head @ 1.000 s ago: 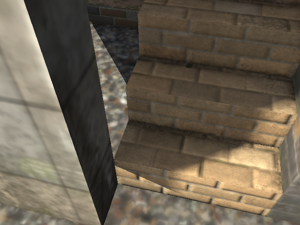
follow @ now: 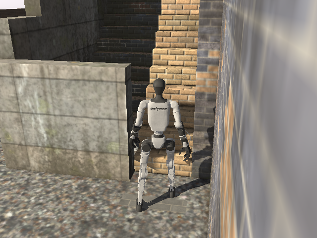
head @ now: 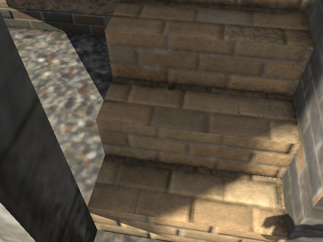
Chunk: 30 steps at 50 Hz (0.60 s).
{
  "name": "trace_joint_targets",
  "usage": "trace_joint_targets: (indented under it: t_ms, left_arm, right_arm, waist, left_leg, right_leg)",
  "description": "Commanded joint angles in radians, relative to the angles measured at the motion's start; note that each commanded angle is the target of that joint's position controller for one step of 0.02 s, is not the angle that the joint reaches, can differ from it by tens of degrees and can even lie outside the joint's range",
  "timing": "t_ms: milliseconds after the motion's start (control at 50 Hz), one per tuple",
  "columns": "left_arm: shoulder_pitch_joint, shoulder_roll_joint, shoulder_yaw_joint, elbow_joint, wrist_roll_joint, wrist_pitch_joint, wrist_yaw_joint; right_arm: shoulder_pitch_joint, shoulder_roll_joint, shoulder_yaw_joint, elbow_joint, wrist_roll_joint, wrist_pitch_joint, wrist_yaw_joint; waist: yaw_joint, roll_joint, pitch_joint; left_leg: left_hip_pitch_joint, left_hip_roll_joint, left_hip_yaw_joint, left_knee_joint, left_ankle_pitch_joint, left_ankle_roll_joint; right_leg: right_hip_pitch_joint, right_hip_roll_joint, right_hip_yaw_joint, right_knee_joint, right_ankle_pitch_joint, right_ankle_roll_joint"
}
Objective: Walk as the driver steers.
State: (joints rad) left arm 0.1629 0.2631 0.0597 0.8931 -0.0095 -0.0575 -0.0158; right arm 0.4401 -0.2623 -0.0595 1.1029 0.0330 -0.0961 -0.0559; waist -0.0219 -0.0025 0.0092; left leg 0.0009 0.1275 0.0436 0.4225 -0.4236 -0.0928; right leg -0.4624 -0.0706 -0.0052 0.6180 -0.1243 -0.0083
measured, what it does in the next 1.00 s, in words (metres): walks ahead: left foot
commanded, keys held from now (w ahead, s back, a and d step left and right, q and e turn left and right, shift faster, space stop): no key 1.00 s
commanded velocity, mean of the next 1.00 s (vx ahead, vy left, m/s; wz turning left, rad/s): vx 0.07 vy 0.00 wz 0.00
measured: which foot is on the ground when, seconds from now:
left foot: down 0.00-0.00, up 0.02-0.30, down 0.32-1.00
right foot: down 0.00-1.00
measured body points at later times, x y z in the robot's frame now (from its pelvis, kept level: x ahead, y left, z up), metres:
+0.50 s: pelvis +0.11 -0.02 +0.02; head +0.13 -0.01 +0.47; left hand +0.17 +0.23 -0.13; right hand +0.20 -0.27 -0.12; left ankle +0.11 +0.11 -0.72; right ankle +0.09 -0.15 -0.72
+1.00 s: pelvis +0.13 -0.01 +0.02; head +0.15 +0.00 +0.47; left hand +0.23 +0.27 -0.11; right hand +0.23 -0.28 -0.11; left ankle +0.11 +0.11 -0.72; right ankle +0.09 -0.15 -0.72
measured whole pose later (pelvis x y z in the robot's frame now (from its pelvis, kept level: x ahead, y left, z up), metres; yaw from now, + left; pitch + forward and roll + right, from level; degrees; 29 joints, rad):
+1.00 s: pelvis +0.13 -0.01 +0.02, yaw +1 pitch +0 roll +1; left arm 0.15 0.30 -0.02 0.97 0.01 -0.05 0.03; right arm 0.09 -0.27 -0.06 1.12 0.02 -0.02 -0.05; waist 0.01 -0.01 0.03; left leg -0.13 -0.03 -0.01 0.34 -0.21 0.01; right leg -0.09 -0.06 -0.04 0.35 -0.26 0.04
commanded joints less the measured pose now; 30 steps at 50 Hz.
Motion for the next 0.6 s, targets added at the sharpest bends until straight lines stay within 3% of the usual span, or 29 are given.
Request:
trace_joint_targets:
  t_ms: [20,40,60,80,100,120,140,160,220,260,280,300,320,340,360,380,400,420,460,520,540,580,600]
  left_arm:
    - [0.401,0.277,0.072,0.097,0.022,-0.014,0.027]
    - [0.419,0.334,0.068,0.089,0.047,-0.030,0.014]
    - [0.351,0.250,0.047,0.077,0.028,-0.045,0.002]
    - [0.279,0.199,0.035,0.070,0.031,-0.048,0.008]
    - [0.176,0.129,0.007,0.056,0.045,-0.040,0.018]
    - [0.095,0.051,-0.020,0.044,0.056,-0.037,0.030]
    - [0.068,0.018,-0.036,0.049,0.062,-0.035,0.037]
    - [0.058,0.025,-0.039,0.053,0.071,-0.036,0.043]
    - [0.038,0.085,-0.031,0.064,0.046,-0.025,0.071]
    - [0.027,0.113,-0.027,0.067,0.025,-0.003,0.077]
    - [0.026,0.109,-0.031,0.068,0.019,-0.001,0.075]
    - [0.052,0.088,-0.038,0.087,0.010,-0.001,0.072]
    - [0.086,0.055,-0.049,0.108,0.020,-0.001,0.069]
    - [0.139,0.060,-0.046,0.110,0.035,-0.003,0.068]
    - [0.192,0.037,-0.047,0.117,0.031,-0.002,0.072]
    - [0.148,0.067,-0.042,0.124,0.029,0.000,0.077]
    - [0.127,0.066,-0.042,0.120,0.025,0.002,0.080]
    - [0.136,0.049,-0.050,0.116,0.022,0.003,0.074]
    - [0.126,0.055,-0.053,0.121,0.029,-0.001,0.068]
    - [0.102,0.064,-0.054,0.117,0.027,-0.006,0.063]
    - [0.082,0.079,-0.051,0.105,0.023,-0.005,0.062]
    - [0.066,0.075,-0.055,0.096,0.025,-0.004,0.059]
    - [0.064,0.089,-0.052,0.091,0.020,-0.008,0.051]
  right_arm:
    - [-0.083,0.012,0.028,-0.121,-0.064,-0.012,0.006]
    - [0.137,0.049,0.029,-0.081,-0.018,-0.029,0.001]
    - [0.093,-0.056,0.003,-0.073,0.010,-0.030,-0.001]
    - [-0.014,-0.086,-0.008,-0.101,0.027,-0.024,-0.005]
    - [-0.080,-0.080,-0.008,-0.114,0.013,0.002,-0.020]
    - [-0.103,-0.066,-0.011,-0.110,-0.001,0.027,-0.033]
    - [-0.096,-0.043,-0.008,-0.102,-0.005,0.049,-0.034]
    - [-0.106,-0.017,-0.002,-0.098,-0.007,0.062,-0.032]
    - [-0.175,0.015,0.011,-0.105,-0.014,0.063,-0.023]
    - [-0.163,-0.007,0.007,-0.083,-0.027,0.072,-0.007]
    - [-0.187,-0.026,0.004,-0.080,-0.025,0.079,-0.002]
    - [-0.194,-0.032,0.003,-0.076,-0.034,0.087,0.002]
    - [-0.219,-0.052,0.005,-0.090,-0.042,0.092,0.004]
    - [-0.257,-0.113,-0.004,-0.103,-0.022,0.093,0.003]
    - [-0.286,-0.096,-0.002,-0.089,-0.015,0.091,0.011]
    - [-0.284,-0.051,0.001,-0.093,-0.014,0.083,0.019]
    - [-0.290,-0.040,0.004,-0.090,-0.025,0.076,0.022]
    - [-0.304,-0.063,-0.005,-0.096,-0.015,0.077,0.023]
    - [-0.297,-0.058,-0.009,-0.098,-0.008,0.078,0.019]
    - [-0.291,-0.072,-0.018,-0.098,-0.009,0.081,0.016]
    - [-0.297,-0.086,-0.023,-0.099,0.002,0.080,0.009]
    - [-0.283,-0.083,-0.022,-0.079,-0.009,0.086,0.000]
    - [-0.276,-0.083,-0.022,-0.076,-0.007,0.082,-0.005]
  waist:
    - [0.155,-0.385,-0.059]
    - [0.070,-0.553,-0.257]
    - [0.060,-0.327,-0.224]
    - [0.064,-0.247,-0.134]
    - [0.040,-0.153,-0.086]
    - [0.003,-0.139,-0.060]
    - [-0.024,-0.143,-0.044]
    - [-0.031,-0.134,-0.045]
    - [-0.034,-0.112,-0.058]
    - [-0.039,-0.114,-0.081]
    - [-0.029,-0.090,-0.067]
    - [-0.027,-0.081,-0.035]
    - [-0.015,-0.048,0.019]
    - [0.050,0.049,0.059]
    - [0.083,0.127,0.046]
    - [0.039,0.087,0.067]
    - [0.041,0.080,0.049]
    - [0.052,0.109,0.021]
    - [0.043,0.067,-0.011]
    - [0.034,0.036,-0.039]
    - [0.030,0.021,-0.044]
    - [0.030,0.011,-0.051]
    - [0.031,0.016,-0.047]
  left_leg:
    - [-0.500,-0.075,0.057,0.634,-0.099,0.039]
    - [-0.591,-0.198,-0.120,0.935,-0.274,0.028]
    - [-0.618,-0.140,-0.196,1.039,-0.207,0.035]
    - [-0.643,-0.102,-0.175,1.043,-0.157,0.068]
    - [-0.611,-0.054,-0.145,0.979,-0.066,0.082]
    - [-0.530,-0.016,-0.157,0.861,-0.001,0.094]
    - [-0.437,-0.005,-0.144,0.746,0.036,0.100]
    - [-0.370,-0.019,-0.133,0.639,0.066,0.092]
    - [-0.255,-0.064,-0.087,0.319,0.083,0.035]
    - [-0.158,-0.082,-0.047,0.138,0.235,0.022]
    - [-0.110,-0.096,-0.033,0.066,0.312,0.030]
    - [-0.089,-0.086,-0.052,0.009,0.340,0.045]
    - [-0.092,-0.041,-0.114,-0.058,0.405,0.069]
    - [-0.131,-0.015,-0.151,-0.054,0.477,0.110]
    - [-0.216,-0.061,-0.112,-0.037,0.326,0.137]
    - [-0.239,-0.074,-0.114,-0.060,0.319,0.131]
    - [-0.229,-0.069,-0.117,-0.074,0.361,0.123]
    - [-0.195,-0.081,-0.118,-0.059,0.437,0.125]
    - [-0.136,-0.080,-0.118,-0.033,0.528,0.132]
    - [-0.101,-0.080,-0.122,-0.017,0.612,0.141]
    - [-0.100,-0.074,-0.123,-0.025,0.616,0.139]
    - [-0.086,-0.076,-0.123,-0.040,0.630,0.142]
    - [-0.084,-0.079,-0.122,-0.044,0.640,0.146]
  right_leg:
    - [0.515,-0.163,0.238,-0.142,0.325,-0.089]
    - [0.619,-0.379,0.704,-0.323,0.383,-0.278]
    - [0.532,-0.372,0.674,-0.347,0.275,-0.272]
    - [0.430,-0.336,0.508,-0.303,0.256,-0.226]
    - [0.338,-0.269,0.364,-0.295,0.309,-0.178]
    - [0.241,-0.224,0.258,-0.301,0.356,-0.151]
    - [0.180,-0.183,0.180,-0.313,0.408,-0.127]
    - [0.157,-0.158,0.125,-0.316,0.496,-0.128]
    - [0.171,-0.146,0.084,-0.315,0.505,-0.163]
    - [0.183,-0.137,0.097,-0.318,0.256,-0.161]
    - [0.152,-0.126,0.103,-0.331,0.096,-0.139]
    - [0.131,-0.103,0.117,-0.344,-0.100,-0.105]
    - [0.105,-0.069,0.116,-0.350,-0.231,-0.049]
    - [0.123,0.002,0.078,-0.331,-0.247,-0.009]
    - [0.240,0.032,0.035,-0.355,-0.169,0.010]
    - [0.276,0.039,0.017,-0.310,-0.137,0.022]
    - [0.296,0.035,0.011,-0.294,-0.097,0.019]
    - [0.313,0.032,0.009,-0.287,-0.050,0.012]
    - [0.315,0.027,0.002,-0.285,0.025,0.014]
    - [0.335,0.021,-0.005,-0.272,0.117,0.021]
    - [0.343,0.023,-0.003,-0.271,0.112,0.034]
    - [0.349,0.024,-0.014,-0.272,0.116,0.044]
    - [0.355,0.019,-0.011,-0.265,0.124,0.050]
